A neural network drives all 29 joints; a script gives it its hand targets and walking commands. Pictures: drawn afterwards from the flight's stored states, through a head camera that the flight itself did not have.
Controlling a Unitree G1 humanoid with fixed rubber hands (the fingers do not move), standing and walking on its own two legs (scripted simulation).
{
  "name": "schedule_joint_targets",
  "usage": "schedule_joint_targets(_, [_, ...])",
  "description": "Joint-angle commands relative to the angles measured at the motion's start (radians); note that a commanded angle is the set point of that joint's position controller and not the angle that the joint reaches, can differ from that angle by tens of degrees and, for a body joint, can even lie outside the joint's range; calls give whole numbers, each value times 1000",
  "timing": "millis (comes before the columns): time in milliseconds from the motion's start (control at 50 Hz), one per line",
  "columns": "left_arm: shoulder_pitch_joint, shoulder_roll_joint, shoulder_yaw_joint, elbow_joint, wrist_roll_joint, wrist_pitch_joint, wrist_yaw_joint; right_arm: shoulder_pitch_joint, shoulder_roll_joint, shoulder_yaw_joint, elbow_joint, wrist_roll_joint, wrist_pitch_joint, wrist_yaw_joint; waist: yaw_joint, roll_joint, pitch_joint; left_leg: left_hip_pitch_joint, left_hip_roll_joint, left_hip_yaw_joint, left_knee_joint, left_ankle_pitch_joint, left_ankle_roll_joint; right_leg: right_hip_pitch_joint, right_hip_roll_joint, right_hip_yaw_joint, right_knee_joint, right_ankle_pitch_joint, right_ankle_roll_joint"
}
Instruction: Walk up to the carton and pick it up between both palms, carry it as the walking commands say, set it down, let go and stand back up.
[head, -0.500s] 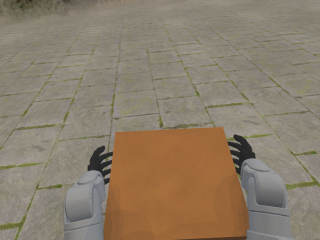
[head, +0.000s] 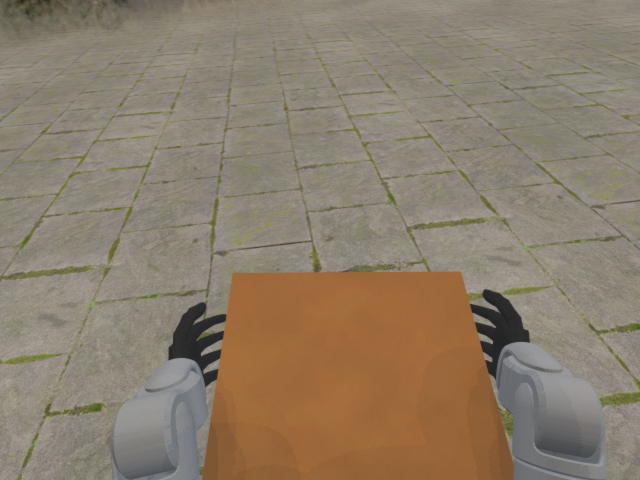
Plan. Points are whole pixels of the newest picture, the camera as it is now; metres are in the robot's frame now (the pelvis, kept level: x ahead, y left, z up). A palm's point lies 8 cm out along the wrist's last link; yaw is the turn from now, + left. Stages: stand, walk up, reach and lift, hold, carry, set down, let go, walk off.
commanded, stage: carry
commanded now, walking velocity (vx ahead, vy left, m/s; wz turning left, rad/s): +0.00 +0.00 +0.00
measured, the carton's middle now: (346, 401) +0.23 +0.00 +0.03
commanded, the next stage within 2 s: none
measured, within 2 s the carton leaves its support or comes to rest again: neither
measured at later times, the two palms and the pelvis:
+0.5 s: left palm (204, 356) +0.26 +0.17 +0.08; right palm (502, 356) +0.26 -0.18 +0.08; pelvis +0.01 +0.00 +0.00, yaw +0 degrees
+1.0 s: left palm (126, 415) +0.19 +0.23 +0.10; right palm (453, 374) +0.23 -0.12 +0.09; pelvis -0.02 +0.03 +0.00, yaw +6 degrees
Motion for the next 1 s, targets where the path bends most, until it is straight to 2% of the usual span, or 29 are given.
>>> schedule_joint_targets(0, [-575,-680,-794,-209,-364,19,-120,-380,769,702,-203,408,0,61,7,89,-290,209,177,-152,-70,883,22,67,-81,9,72,375,-7])
schedule_joint_targets(20, [-583,-676,-796,-197,-362,23,-117,-374,764,687,-177,401,2,60,4,133,-264,262,201,-161,-56,1062,34,2,-55,-18,68,233,-4])
schedule_joint_targets(60, [-571,-691,-786,-148,-368,26,-120,-377,772,681,-159,393,4,58,2,103,-277,279,197,-166,-51,1023,55,21,-33,-29,1,144,-15])
schedule_joint_targets(100, [-585,-721,-810,-165,-375,15,-129,-398,780,697,-198,393,-9,59,0,85,-291,242,165,-139,-22,936,45,77,-47,-8,-3,287,-30])
schedule_joint_targets(160, [-556,-737,-811,-166,-382,6,-139,-383,798,714,-215,398,-16,68,2,-24,-328,125,110,-89,31,686,17,218,-103,40,42,714,-47])
schedule_joint_targets(180, [-577,-746,-805,-168,-380,2,-143,-409,814,723,-217,406,-18,74,2,-68,-312,67,97,-84,25,571,10,249,-124,49,57,791,-55])
schedule_joint_targets(220, [-546,-735,-793,-140,-372,-3,-147,-395,807,714,-189,402,-22,78,3,-73,-307,59,88,-74,20,522,12,251,-131,51,70,830,-60])
schedule_joint_targets(300, [-558,-746,-786,-107,-364,-21,-155,-414,806,701,-165,394,-38,88,4,-61,-305,104,100,-79,-20,577,16,207,-111,45,72,688,-57])
schedule_joint_targets(340, [-559,-712,-748,-11,-326,-39,-161,-396,770,654,-60,355,-55,98,5,7,-294,129,123,-106,-12,709,36,166,-88,30,66,542,-47])
schedule_joint_targets(400, [-590,-637,-670,155,-249,-119,-179,-409,697,569,131,281,-128,121,7,36,-252,159,145,-117,-26,808,42,98,-63,15,48,360,-40])
schedule_joint_targets(420, [-616,-717,-754,4,-306,-133,-179,-448,776,659,-31,339,-139,121,9,31,-250,149,141,-113,-22,754,44,98,-62,14,41,346,-44])
schedule_joint_targets(440, [-621,-756,-768,-21,-322,-139,-179,-478,819,694,-72,367,-142,125,10,8,-259,138,132,-120,-23,704,46,112,-67,26,33,361,-48])
schedule_joint_targets(460, [-658,-775,-776,-32,-327,-145,-179,-502,829,694,-76,366,-148,127,9,10,-264,128,127,-114,-25,651,41,127,-75,32,31,409,-53])
schedule_joint_targets(500, [-616,-767,-757,-4,-315,-142,-181,-471,823,700,-53,360,-141,130,9,-61,-254,80,112,-98,-24,483,30,159,-97,57,26,555,-69])
schedule_joint_targets(520, [-605,-671,-653,180,-242,-162,-188,-446,733,594,152,277,-158,134,10,-78,-249,59,105,-96,-23,427,30,170,-108,67,18,590,-68])
schedule_joint_targets(580, [-621,-702,-687,125,-262,-194,-196,-498,778,648,82,312,-188,137,11,-103,-217,47,99,-91,-35,341,31,151,-113,73,-1,554,-77])
schedule_joint_targets(600, [-659,-842,-828,-137,-370,-172,-189,-527,913,790,-174,419,-164,132,13,-85,-199,33,97,-95,-51,349,28,157,-123,68,-2,541,-68])
schedule_joint_targets(640, [-587,-849,-821,-137,-373,-118,-180,-492,909,802,-215,431,-115,124,18,-69,-214,-4,90,-98,-8,340,20,172,-176,80,14,580,-58])
schedule_joint_targets(660, [-572,-815,-810,-150,-374,-97,-175,-436,901,786,-181,421,-92,120,20,-93,-227,-23,74,-88,11,278,17,200,-201,97,7,608,-67])
schedule_joint_targets(680, [-566,-789,-797,-141,-368,-75,-176,-435,880,780,-185,412,-75,113,18,-168,-202,-89,54,-73,42,171,12,234,-238,122,-11,655,-75])
schedule_joint_targets(700, [-564,-779,-799,-130,-373,-52,-176,-413,865,765,-176,402,-56,108,20,-180,-178,-154,27,-52,54,72,10,272,-277,155,-24,672,-93])
schedule_joint_targets(720, [-547,-750,-791,-135,-372,-35,-174,-364,843,747,-147,388,-37,103,21,-240,-170,-205,2,-23,86,-56,9,294,-323,194,-65,663,-110])
schedule_joint_targets(760, [-555,-736,-783,-126,-366,-10,-173,-397,817,744,-157,397,-16,103,23,-255,-139,-175,8,-2,89,-176,17,206,-391,212,-128,493,-129])
schedule_joint_targets(800, [-556,-747,-777,-107,-358,9,-172,-435,822,742,-168,406,-4,102,18,-236,-98,-135,7,-13,15,-130,34,122,-382,174,-127,332,-102])
schedule_joint_targets(840, [-611,-774,-803,-133,-369,13,-170,-455,842,733,-179,409,0,108,10,-126,-69,-77,19,-79,-145,4,61,51,-295,65,-13,217,-36])
schedule_joint_targets(880, [-637,-789,-814,-179,-375,16,-171,-476,854,731,-191,416,1,112,11,175,-48,15,232,-443,-227,513,163,-160,-94,-96,251,-162,71])
schedule_joint_targets(900, [-628,-781,-812,-151,-374,24,-173,-445,849,720,-160,409,9,110,5,210,-2,63,268,-484,-221,702,231,-248,-32,-106,327,-350,78])
schedule_joint_targets(940, [-587,-800,-804,-108,-374,27,-182,-469,843,730,-182,403,12,112,6,70,3,76,230,-431,-201,661,249,-261,-53,-48,389,-322,71])
schedule_joint_targets(980, [-644,-835,-838,-163,-398,16,-184,-478,872,735,-207,412,3,114,6,118,-18,74,182,-394,-185,647,236,-223,-48,-53,342,-241,62])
